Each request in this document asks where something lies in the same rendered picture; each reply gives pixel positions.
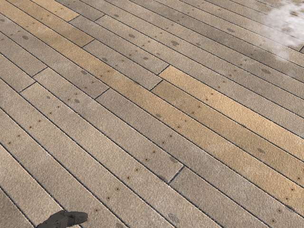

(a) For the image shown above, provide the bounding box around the robot left hand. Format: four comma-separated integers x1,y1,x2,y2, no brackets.
34,210,88,228

